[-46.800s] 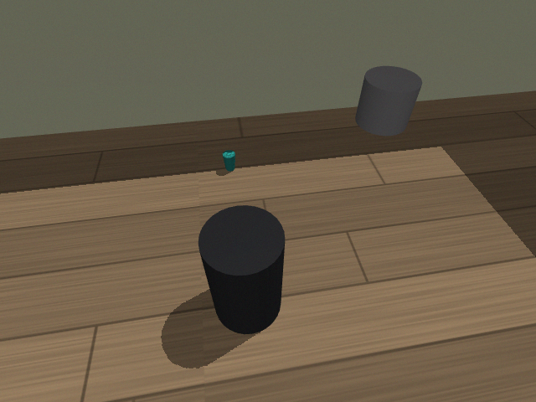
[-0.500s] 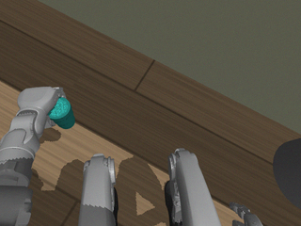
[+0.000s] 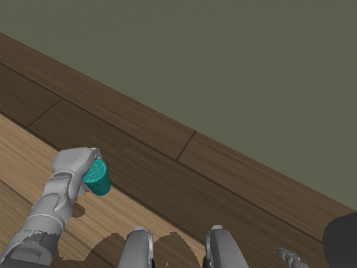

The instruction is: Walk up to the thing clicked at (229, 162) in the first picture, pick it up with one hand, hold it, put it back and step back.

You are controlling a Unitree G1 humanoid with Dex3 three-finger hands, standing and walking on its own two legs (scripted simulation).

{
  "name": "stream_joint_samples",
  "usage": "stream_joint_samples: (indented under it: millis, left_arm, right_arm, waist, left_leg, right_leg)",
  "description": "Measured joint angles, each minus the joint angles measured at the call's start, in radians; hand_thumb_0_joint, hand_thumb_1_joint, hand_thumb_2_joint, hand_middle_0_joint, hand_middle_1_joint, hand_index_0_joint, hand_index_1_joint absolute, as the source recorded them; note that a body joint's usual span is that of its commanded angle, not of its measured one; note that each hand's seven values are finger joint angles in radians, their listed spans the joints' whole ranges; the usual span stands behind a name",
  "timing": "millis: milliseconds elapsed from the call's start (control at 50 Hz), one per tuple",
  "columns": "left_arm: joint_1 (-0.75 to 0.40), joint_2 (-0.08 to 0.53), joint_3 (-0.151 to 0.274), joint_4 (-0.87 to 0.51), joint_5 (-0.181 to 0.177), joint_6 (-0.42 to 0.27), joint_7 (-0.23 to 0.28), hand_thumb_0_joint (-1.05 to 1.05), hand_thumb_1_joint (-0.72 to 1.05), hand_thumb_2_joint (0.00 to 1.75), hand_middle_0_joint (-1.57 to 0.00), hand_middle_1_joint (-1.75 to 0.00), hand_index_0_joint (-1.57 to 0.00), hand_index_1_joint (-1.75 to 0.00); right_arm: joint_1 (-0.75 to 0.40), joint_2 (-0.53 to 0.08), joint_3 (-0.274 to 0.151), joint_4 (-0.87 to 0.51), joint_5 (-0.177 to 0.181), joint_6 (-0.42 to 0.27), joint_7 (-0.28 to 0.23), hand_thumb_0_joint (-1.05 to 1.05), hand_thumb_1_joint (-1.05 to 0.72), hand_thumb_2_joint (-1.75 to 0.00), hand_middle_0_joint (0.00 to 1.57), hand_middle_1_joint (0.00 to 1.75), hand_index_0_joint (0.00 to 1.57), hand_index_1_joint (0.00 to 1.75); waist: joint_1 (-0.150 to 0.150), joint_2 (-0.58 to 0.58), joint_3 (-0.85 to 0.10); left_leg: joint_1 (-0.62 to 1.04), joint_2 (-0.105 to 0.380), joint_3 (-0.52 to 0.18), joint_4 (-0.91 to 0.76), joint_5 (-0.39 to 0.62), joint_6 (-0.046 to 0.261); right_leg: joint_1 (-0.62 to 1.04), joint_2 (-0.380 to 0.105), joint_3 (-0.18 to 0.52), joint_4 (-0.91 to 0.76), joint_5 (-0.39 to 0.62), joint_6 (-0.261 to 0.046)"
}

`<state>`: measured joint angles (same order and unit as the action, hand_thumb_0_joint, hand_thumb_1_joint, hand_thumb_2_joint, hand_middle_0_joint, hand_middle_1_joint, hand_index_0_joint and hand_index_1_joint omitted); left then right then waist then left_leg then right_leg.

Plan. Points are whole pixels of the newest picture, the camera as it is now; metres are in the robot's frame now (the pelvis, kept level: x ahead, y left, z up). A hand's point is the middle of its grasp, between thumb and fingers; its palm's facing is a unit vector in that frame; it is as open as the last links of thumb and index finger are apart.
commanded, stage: lift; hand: left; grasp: from above
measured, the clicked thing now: (97, 179) +0.37 +0.22 -0.12
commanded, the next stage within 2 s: hold in 0.50 s
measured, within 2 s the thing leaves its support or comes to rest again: neither
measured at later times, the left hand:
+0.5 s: hand (76, 161) +0.36 +0.22 +0.02, palm faces -0.43 -0.08 -0.90, open 9.2 cm
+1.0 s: hand (69, 143) +0.37 +0.22 +0.07, palm faces -0.43 -0.06 -0.90, open 9.2 cm
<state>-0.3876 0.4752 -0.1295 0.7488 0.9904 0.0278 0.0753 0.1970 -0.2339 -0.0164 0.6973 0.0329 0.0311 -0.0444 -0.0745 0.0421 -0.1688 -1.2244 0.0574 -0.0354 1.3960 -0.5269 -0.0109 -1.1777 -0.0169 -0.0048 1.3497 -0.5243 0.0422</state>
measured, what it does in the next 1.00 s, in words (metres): rises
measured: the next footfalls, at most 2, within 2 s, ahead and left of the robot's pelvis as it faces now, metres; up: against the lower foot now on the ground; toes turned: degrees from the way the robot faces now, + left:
none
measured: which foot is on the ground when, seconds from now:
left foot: down 0.00-1.00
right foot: down 0.00-1.00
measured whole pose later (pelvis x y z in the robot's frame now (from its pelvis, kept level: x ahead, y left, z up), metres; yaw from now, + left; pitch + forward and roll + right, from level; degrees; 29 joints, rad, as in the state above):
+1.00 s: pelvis +0.06 +0.00 +0.12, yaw +0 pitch +6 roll +0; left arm -0.30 0.39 -0.19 0.77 1.00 0.02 0.06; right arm 0.24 -0.25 -0.06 0.72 0.04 0.03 -0.04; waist -0.03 0.04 -0.07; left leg -0.45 0.04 0.04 0.68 -0.33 -0.01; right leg -0.44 -0.03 0.03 0.66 -0.33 0.04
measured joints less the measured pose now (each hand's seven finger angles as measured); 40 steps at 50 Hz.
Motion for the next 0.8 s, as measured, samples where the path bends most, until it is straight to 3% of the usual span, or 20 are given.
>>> stream_joint_samples:
  millis: [380, 620, 800]
  left_arm:
    - [0.037, -0.076, -0.03, 0.102, 0.015, -0.012, 0.071, 0.04, 0.15, 0.55, -1.01, -0.76, -0.65, -0.63]
    - [0.06, -0.096, -0.048, 0.096, 0.004, 0.005, 0.066, 0.03, 0.14, 0.56, -0.99, -0.77, -0.65, -0.65]
    - [0.073, -0.091, -0.057, 0.065, 0.013, -0.004, 0.024, 0.03, 0.15, 0.56, -0.97, -0.76, -0.65, -0.64]
  right_arm:
    - [0.066, -0.016, -0.021, 0.037, -0.004, -0.029, -0.007, 0.01, -0.92, -0.91, 0.2, 0.3, 0.2, 0.3]
    - [0.061, -0.018, -0.03, 0.039, 0.001, -0.024, -0.002, 0.01, -0.92, -0.9, 0.2, 0.3, 0.2, 0.3]
    - [0.046, -0.017, -0.035, 0.041, 0.004, -0.017, 0.0, 0.01, -0.91, -0.9, 0.2, 0.3, 0.2, 0.3]
  waist:
    - [0.007, -0.009, 0.061]
    - [0.02, -0.01, 0.082]
    - [0.032, -0.01, 0.091]
  left_leg:
    - [0.428, -0.003, 0.031, -0.401, 0.115, -0.006]
    - [0.604, -0.008, 0.053, -0.575, 0.166, -0.004]
    - [0.697, -0.012, 0.065, -0.656, 0.184, -0.002]
  right_leg:
    - [0.413, -0.006, 0.007, -0.386, 0.112, -0.006]
    - [0.58, -0.011, 0.02, -0.552, 0.164, -0.004]
    - [0.667, -0.014, 0.028, -0.629, 0.184, -0.002]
